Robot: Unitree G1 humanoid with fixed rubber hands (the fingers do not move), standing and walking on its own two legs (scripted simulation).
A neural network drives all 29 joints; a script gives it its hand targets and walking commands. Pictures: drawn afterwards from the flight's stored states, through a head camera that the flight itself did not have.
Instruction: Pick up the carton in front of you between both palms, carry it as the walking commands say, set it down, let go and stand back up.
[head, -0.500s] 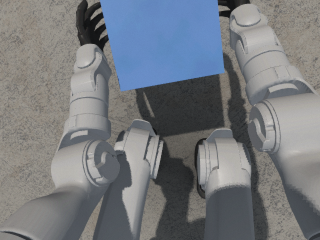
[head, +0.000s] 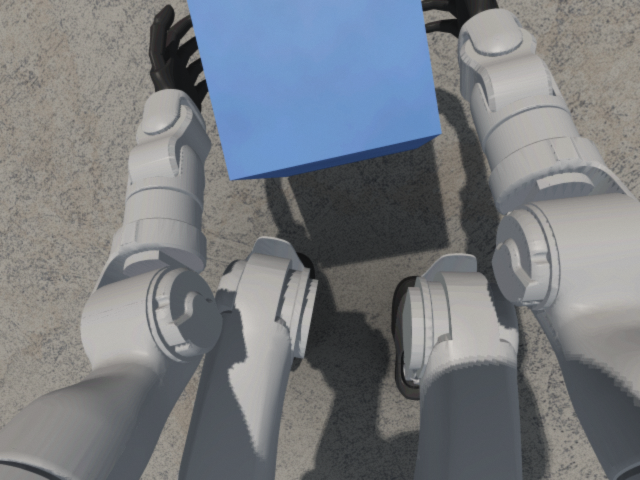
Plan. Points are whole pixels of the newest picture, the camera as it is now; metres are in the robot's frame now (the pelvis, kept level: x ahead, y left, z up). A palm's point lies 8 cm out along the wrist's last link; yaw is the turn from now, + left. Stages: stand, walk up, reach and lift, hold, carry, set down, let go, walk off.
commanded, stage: set down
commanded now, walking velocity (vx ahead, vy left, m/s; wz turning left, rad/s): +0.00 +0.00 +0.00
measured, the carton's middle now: (326, 81) +0.51 +0.04 -0.25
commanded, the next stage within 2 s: let go in 1.42 s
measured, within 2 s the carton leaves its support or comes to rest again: neither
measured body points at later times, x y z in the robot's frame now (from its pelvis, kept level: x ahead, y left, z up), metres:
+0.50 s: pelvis -0.01 +0.01 +0.00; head +0.34 -0.03 +0.26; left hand +0.48 +0.22 -0.16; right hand +0.57 -0.15 -0.17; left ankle +0.12 +0.12 -0.34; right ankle +0.09 -0.09 -0.34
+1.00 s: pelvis +0.00 +0.01 +0.12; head +0.32 -0.02 +0.43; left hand +0.47 +0.22 +0.00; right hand +0.57 -0.17 +0.00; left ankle +0.12 +0.12 -0.34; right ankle +0.09 -0.09 -0.34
